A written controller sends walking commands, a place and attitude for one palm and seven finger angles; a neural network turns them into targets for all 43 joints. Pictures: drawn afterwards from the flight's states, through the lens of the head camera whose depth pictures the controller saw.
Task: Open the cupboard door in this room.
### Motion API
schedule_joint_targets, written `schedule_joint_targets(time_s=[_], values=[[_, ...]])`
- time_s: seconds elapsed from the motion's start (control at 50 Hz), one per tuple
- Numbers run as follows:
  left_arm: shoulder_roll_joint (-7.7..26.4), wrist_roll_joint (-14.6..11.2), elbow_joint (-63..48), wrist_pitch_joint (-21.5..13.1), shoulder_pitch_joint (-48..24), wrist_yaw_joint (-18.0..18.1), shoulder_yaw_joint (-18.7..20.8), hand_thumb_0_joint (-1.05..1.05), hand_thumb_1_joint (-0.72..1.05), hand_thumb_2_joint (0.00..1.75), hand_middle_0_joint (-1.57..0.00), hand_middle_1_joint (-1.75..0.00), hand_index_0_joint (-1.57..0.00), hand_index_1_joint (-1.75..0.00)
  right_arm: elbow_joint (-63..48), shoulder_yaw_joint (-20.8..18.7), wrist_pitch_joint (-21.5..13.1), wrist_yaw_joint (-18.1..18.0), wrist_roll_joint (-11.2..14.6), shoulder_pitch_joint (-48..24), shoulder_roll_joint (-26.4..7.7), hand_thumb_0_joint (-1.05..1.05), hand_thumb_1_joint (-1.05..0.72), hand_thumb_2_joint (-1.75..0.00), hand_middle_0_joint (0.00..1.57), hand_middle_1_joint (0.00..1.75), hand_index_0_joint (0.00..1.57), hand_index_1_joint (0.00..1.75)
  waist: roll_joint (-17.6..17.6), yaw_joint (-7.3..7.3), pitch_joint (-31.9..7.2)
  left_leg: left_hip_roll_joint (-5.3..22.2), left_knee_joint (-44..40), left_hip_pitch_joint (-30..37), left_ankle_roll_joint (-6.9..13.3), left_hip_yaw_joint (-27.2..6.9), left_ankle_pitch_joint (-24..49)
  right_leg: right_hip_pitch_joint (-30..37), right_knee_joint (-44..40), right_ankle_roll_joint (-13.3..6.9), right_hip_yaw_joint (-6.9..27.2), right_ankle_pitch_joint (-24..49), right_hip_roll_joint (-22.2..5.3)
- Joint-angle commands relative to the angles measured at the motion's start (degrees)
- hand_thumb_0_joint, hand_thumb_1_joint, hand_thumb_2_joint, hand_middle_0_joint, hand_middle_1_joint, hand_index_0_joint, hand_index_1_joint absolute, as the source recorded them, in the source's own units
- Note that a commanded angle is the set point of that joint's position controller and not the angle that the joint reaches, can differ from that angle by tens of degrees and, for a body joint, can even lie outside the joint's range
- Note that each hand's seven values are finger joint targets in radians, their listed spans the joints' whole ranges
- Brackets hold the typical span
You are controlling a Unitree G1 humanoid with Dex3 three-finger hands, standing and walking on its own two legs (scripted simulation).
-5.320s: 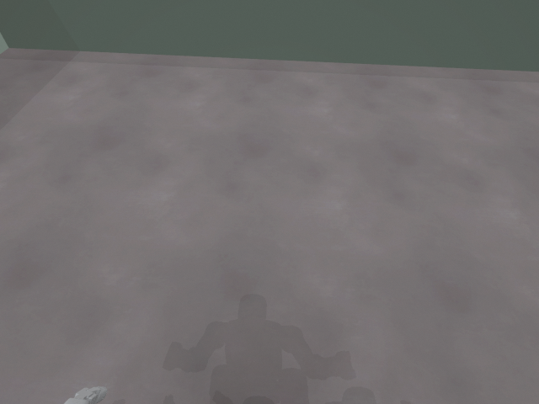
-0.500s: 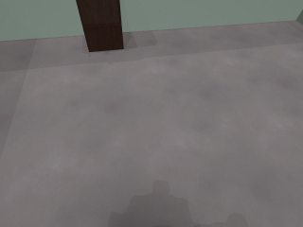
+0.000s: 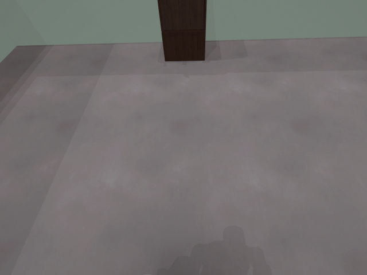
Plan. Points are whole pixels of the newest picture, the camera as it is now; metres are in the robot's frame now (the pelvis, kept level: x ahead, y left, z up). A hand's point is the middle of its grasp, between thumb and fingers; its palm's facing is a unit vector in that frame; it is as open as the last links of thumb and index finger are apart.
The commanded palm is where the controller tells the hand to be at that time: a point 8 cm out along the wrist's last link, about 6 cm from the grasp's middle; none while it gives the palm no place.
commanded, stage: stand and wait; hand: left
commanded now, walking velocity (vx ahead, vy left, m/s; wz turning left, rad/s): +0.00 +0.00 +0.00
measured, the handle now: out of the picture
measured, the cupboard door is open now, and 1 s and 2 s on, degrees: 0 0 0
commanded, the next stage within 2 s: turn or walk to find it in 0.10 s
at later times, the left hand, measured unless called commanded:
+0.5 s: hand out of the picture -0.03 +0.23 -0.18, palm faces +0.15 -0.97 -0.21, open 7.4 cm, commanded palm none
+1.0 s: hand out of the picture +0.00 +0.26 -0.16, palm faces +0.21 -0.95 -0.23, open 7.4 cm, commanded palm none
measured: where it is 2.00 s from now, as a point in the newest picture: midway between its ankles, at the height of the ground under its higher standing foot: outside the picture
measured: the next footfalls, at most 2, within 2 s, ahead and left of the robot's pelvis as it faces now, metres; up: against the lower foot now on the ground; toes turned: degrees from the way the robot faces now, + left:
left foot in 0.08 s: +0.01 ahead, +0.15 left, +0.00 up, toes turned +9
right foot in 1.08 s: -0.01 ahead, -0.08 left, +0.00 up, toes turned +11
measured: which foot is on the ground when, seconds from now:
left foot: up 0.00-0.06, down 0.08-1.00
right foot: down 0.00-0.62, up 0.64-1.00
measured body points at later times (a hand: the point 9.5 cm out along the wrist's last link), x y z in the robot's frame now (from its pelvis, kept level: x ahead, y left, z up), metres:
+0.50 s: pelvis -0.03 +0.04 -0.01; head -0.01 +0.05 +0.44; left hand -0.03 +0.28 -0.17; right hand +0.05 -0.19 -0.16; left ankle -0.03 +0.15 -0.74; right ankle -0.03 -0.07 -0.74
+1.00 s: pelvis -0.05 +0.05 +0.00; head -0.03 +0.06 +0.45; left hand -0.01 +0.31 -0.14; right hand +0.02 -0.17 -0.15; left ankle -0.03 +0.15 -0.74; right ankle -0.06 -0.09 -0.71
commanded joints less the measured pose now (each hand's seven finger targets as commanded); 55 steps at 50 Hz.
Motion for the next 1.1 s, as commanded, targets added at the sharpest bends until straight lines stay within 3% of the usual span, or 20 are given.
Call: schedule_joint_targets(time_s=[0.0, 0.02, 0.06, 0.12, 0.18, 0.38, 0.44, 0.5, 0.54, 0.56, 0.58, 0.6, 0.62, 0.66, 0.72, 0.9, 1.0, 1.02, 1.06, 1.08], values=[[10.5, -0.3, 1.0, -0.7, 3.8, 1.2, 1.8, 0.00, 0.90, 0.90, -0.20, -0.30, -0.20, -0.30, -1.9, 0.7, -2.5, -0.5, 0.7, -0.2, -1.3, 0.00, -0.90, -0.90, 0.20, 0.30, 0.20, 0.30, -10.9, 0.15, -5.6, -0.6, -16.4, 4.9, 0.6, 2.9, 5.5, 7.1, -3.7, -3.8, 10.7, 42.9, -11.8], [9.9, -0.6, 1.7, -0.7, 2.9, 1.2, 1.5, 0.00, 0.90, 0.90, -0.20, -0.30, -0.20, -0.30, -0.5, 0.8, -2.9, -0.6, 0.6, 1.7, -1.5, 0.00, -0.90, -0.90, 0.20, 0.30, 0.20, 0.30, -10.5, -0.94, -6.3, 0.0, -22.9, 9.6, 1.1, 2.8, 12.3, 5.5, -2.3, -1.9, 9.7, 40.1, -10.5], [7.0, -0.8, 2.3, -0.4, 4.4, 0.9, 0.9, 0.00, 0.90, 0.90, -0.20, -0.30, -0.20, -0.30, 0.7, 0.3, -3.9, -0.9, 0.4, 2.1, -5.1, 0.00, -0.90, -0.90, 0.20, 0.30, 0.20, 0.30, -0.6, -0.23, -8.5, 7.5, -20.7, 20.2, 3.9, -1.8, 36.1, -2.4, -1.1, 2.3, 6.7, 24.8, -6.3], [6.9, -0.9, 4.3, 0.1, 3.1, 0.9, 0.4, 0.00, 0.90, 0.90, -0.20, -0.30, -0.20, -0.30, 1.9, 0.8, -3.6, -1.6, 0.6, 0.4, -4.4, 0.00, -0.90, -0.90, 0.20, 0.30, 0.20, 0.30, 6.3, -0.68, -5.2, 8.1, -20.5, 14.9, 5.2, -2.6, 36.0, -0.1, -3.7, 4.0, 4.5, 16.7, -5.4], [7.1, -0.6, 5.6, 0.6, 4.1, 0.8, 0.6, 0.00, 0.90, 0.90, -0.20, -0.30, -0.20, -0.30, 1.4, 0.8, -3.0, -1.4, 0.5, -0.9, -4.1, 0.00, -0.90, -0.90, 0.20, 0.30, 0.20, 0.30, 2.4, -0.11, -0.7, 6.6, -21.6, 8.7, 4.5, -3.1, 25.2, -0.1, -5.0, 3.8, 4.5, 14.0, -6.1], [8.1, -0.2, 1.5, 1.1, 2.9, 0.7, 2.8, 0.00, 0.90, 0.90, -0.20, -0.30, -0.20, -0.30, -3.0, -0.2, -2.7, -0.5, -0.1, 0.3, -4.5, 0.00, -0.90, -0.90, 0.20, 0.30, 0.20, 0.30, -0.3, 0.09, -1.9, 4.6, -19.9, -1.9, 5.6, -7.1, 16.1, 0.0, -1.9, 3.0, 3.7, 4.9, -8.4], [9.8, -0.1, -0.4, 1.3, 2.0, 0.7, 3.5, 0.00, 0.90, 0.90, -0.20, -0.30, -0.20, -0.30, -4.5, -0.5, -2.4, -0.1, -0.2, 0.8, -4.0, 0.00, -0.90, -0.90, 0.20, 0.30, 0.20, 0.30, -4.0, 0.24, -2.4, 2.0, -15.0, -5.1, 4.9, -5.0, 13.1, 0.3, -4.1, 1.1, 5.7, 2.2, -12.1], [12.1, 0.2, -2.8, 1.3, -0.3, 0.9, 4.3, 0.00, 0.90, 0.90, -0.20, -0.30, -0.20, -0.30, -5.8, -0.9, -1.9, 0.2, -0.3, 1.9, -3.2, 0.00, -0.90, -0.90, 0.20, 0.30, 0.20, 0.30, -10.2, -0.02, -4.2, 0.3, -4.1, -5.0, 3.2, 0.4, 6.0, -1.0, -7.3, -2.9, 8.3, 2.9, -19.7], [12.8, 0.4, -4.2, 1.2, -3.1, 1.0, 4.5, 0.00, 0.90, 0.90, -0.20, -0.30, -0.20, -0.30, -6.2, -1.0, -1.8, 0.5, -0.3, 2.5, -2.8, 0.00, -0.90, -0.90, 0.20, 0.30, 0.20, 0.30, -10.0, -0.82, -3.6, 1.4, -3.1, -3.0, 2.3, 2.6, 0.5, -3.8, -5.5, -3.8, 6.2, 7.1, -21.7], [12.5, 0.3, -4.8, 1.5, -4.3, 1.0, 4.5, 0.00, 0.90, 0.90, -0.20, -0.30, -0.20, -0.30, -6.4, -1.1, -1.9, 0.7, -0.3, 3.7, -3.1, 0.00, -0.90, -0.90, 0.20, 0.30, 0.20, 0.30, -6.3, -1.68, -3.2, 2.3, -7.5, -0.3, 2.6, 1.6, 3.2, -6.4, -2.1, -2.1, 3.4, 6.0, -20.1], [11.5, 0.0, -5.4, 2.0, -5.1, 0.6, 4.4, 0.00, 0.90, 0.90, -0.20, -0.30, -0.20, -0.30, -6.4, -1.4, -2.2, 0.9, -0.6, 5.8, -4.5, 0.00, -0.90, -0.90, 0.20, 0.30, 0.20, 0.30, 1.5, -2.82, -2.5, 5.3, -15.6, 2.2, 4.8, -5.9, 10.4, -11.5, 5.4, 1.6, -0.7, 0.3, -14.7], [8.3, -0.6, -6.9, 2.5, -6.4, 0.4, 3.7, 0.00, 0.90, 0.90, -0.20, -0.30, -0.20, -0.30, -6.4, -2.0, -2.7, 0.7, -1.1, 8.4, -8.7, 0.00, -0.90, -0.90, 0.20, 0.30, 0.20, 0.30, 17.2, -4.32, -0.6, 12.8, -28.1, 2.4, 8.5, -24.5, 15.0, -17.8, 19.6, 6.3, -3.9, -9.4, -4.6], [8.5, -0.1, -8.0, 2.9, -9.5, 0.8, 3.5, 0.00, 0.90, 0.90, -0.20, -0.30, -0.20, -0.30, -5.2, -2.6, -3.0, -0.2, -1.0, 11.0, -10.5, 0.00, -0.90, -0.90, 0.20, 0.30, 0.20, 0.30, 17.6, -5.65, -0.7, 16.5, -33.7, 3.5, 10.3, -32.6, 16.7, -20.4, 31.6, 6.1, 3.0, -16.4, -1.5], [8.9, -0.1, -7.1, 2.6, -8.3, 0.4, 3.6, 0.00, 0.90, 0.90, -0.20, -0.30, -0.20, -0.30, -5.5, -2.1, -3.3, -0.9, -0.6, 8.2, -9.5, 0.00, -0.90, -0.90, 0.20, 0.30, 0.20, 0.30, 7.7, -2.56, -3.3, 14.7, -31.0, 7.2, 11.1, -28.7, 16.6, -23.5, 37.6, 5.8, 8.8, -9.9, -2.8], [8.4, -0.2, -5.3, 2.2, -6.1, 0.0, 3.3, 0.00, 0.90, 0.90, -0.20, -0.30, -0.20, -0.30, -5.9, -1.3, -3.9, -1.2, -0.4, 6.3, -7.4, 0.00, -0.90, -0.90, 0.20, 0.30, 0.20, 0.30, 4.3, -1.51, -6.5, 10.2, -30.2, 9.5, 11.0, -19.5, 20.2, -20.9, 36.6, 6.6, 8.9, -4.4, -2.3], [5.7, -0.6, -4.0, 2.3, -7.0, 0.3, 1.5, 0.00, 0.90, 0.90, -0.20, -0.30, -0.20, -0.30, -2.3, -1.1, -3.8, -1.2, -0.3, 8.5, -6.0, 0.00, -0.90, -0.90, 0.20, 0.30, 0.20, 0.30, 6.6, -2.89, -6.2, 9.9, -31.3, 11.8, 12.5, -17.5, 19.9, -12.1, 16.9, 6.5, 7.8, -8.2, -0.6], [5.7, -0.8, 0.1, 1.4, 0.5, 0.8, 1.1, 0.00, 0.90, 0.90, -0.20, -0.30, -0.20, -0.30, -1.0, -1.0, -3.6, -0.7, 0.2, 6.2, -5.2, 0.00, -0.90, -0.90, 0.20, 0.30, 0.20, 0.30, 5.4, -0.06, -3.9, 6.5, -29.3, 2.3, 8.7, -15.2, 10.6, 2.3, -4.5, 5.5, 6.3, 3.6, 0.0], [7.3, -0.6, 0.5, 0.8, 1.1, 1.1, 1.3, 0.00, 0.90, 0.90, -0.20, -0.30, -0.20, -0.30, -0.8, -0.8, -3.6, -0.5, 0.5, 6.9, -3.5, 0.00, -0.90, -0.90, 0.20, 0.30, 0.20, 0.30, 1.3, -0.33, -3.3, 3.8, -25.6, -2.0, 6.4, -12.9, 10.0, 6.5, -9.1, 4.8, 9.6, 5.8, -2.8], [13.0, -0.2, -1.1, 0.3, -1.1, 1.4, 2.2, 0.00, 0.90, 0.90, -0.20, -0.30, -0.20, -0.30, -2.7, -0.2, -3.2, 0.1, 0.7, 6.3, -0.6, 0.00, -0.90, -0.90, 0.20, 0.30, 0.20, 0.30, -10.9, -1.46, -0.9, -3.2, -15.5, -5.5, 2.2, -3.8, 3.7, 0.6, -15.0, -1.5, 22.5, 0.8, -17.5], [13.6, -0.3, -1.9, 0.1, -1.8, 1.4, 2.8, 0.00, 0.90, 0.90, -0.20, -0.30, -0.20, -0.30, -3.4, -0.7, -2.3, 0.0, 0.1, 4.3, -1.8, 0.00, -0.90, -0.90, 0.20, 0.30, 0.20, 0.30, -16.8, -0.17, -0.1, -3.5, -8.2, -6.1, 1.9, -2.7, -0.9, -2.6, -16.6, -4.7, 25.0, 1.9, -19.4]])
